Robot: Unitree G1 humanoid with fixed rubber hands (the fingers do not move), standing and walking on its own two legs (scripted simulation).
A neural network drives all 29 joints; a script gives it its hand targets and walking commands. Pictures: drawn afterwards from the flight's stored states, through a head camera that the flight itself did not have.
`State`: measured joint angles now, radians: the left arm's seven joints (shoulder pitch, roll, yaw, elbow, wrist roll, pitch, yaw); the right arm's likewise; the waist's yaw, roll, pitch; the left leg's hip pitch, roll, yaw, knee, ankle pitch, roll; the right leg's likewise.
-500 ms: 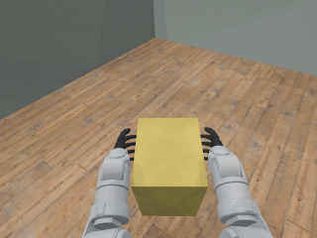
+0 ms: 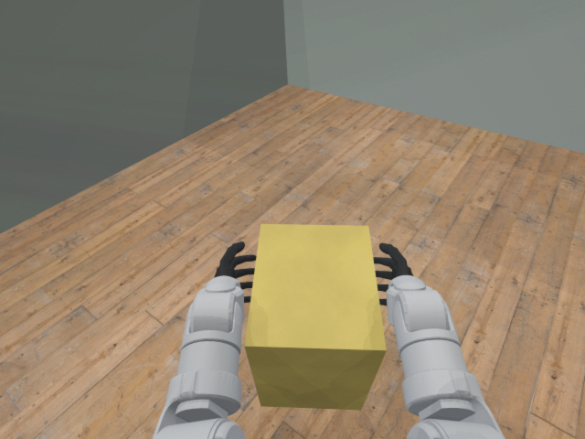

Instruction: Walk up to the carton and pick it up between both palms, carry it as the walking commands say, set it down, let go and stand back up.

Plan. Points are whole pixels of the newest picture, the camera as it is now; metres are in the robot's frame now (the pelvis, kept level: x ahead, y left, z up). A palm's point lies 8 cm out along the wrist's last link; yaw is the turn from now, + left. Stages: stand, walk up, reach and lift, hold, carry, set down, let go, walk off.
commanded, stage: hold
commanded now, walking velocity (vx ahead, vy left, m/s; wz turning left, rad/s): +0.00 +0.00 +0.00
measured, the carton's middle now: (312, 319) +0.30 +0.00 -0.02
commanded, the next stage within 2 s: carry in 0.92 s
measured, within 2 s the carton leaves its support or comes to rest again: neither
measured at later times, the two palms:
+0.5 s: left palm (231, 289) +0.30 +0.12 +0.06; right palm (404, 286) +0.31 -0.13 +0.06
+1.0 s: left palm (226, 286) +0.31 +0.13 +0.06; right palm (397, 282) +0.31 -0.12 +0.06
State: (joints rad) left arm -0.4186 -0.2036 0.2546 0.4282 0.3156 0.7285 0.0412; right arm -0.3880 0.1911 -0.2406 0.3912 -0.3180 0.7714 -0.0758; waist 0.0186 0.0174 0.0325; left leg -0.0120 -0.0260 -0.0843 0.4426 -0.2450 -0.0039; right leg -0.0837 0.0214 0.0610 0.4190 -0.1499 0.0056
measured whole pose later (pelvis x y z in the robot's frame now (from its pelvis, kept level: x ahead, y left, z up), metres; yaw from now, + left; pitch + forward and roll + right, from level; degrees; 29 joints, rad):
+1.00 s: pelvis +0.01 +0.00 +0.00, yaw +0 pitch -3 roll +0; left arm -0.38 -0.19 0.21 0.36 0.30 0.76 0.06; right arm -0.39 0.19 -0.22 0.36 -0.30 0.77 -0.08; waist 0.01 0.01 -0.09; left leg -0.21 -0.02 -0.07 0.53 -0.28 -0.01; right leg -0.27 0.02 0.06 0.49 -0.18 0.01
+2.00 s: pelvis -0.03 +0.00 -0.02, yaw -32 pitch +6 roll -1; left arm -0.45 -0.22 0.21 -0.06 0.09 0.93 0.21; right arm -0.48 0.18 -0.24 -0.03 -0.03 0.91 -0.21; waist -0.04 -0.02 -0.01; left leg -0.52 0.06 0.12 0.76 -0.40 -0.06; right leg -0.48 -0.01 -0.03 0.65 -0.27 0.00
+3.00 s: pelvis -0.15 +0.05 -0.01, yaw -69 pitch +4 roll -2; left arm -0.46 -0.18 0.19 -0.05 0.06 1.01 0.22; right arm -0.47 0.22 -0.24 -0.02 -0.10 0.97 -0.21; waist 0.03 0.01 -0.07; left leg -0.43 0.23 0.27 0.67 -0.28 -0.02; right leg -0.40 -0.04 -0.12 0.73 -0.42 0.02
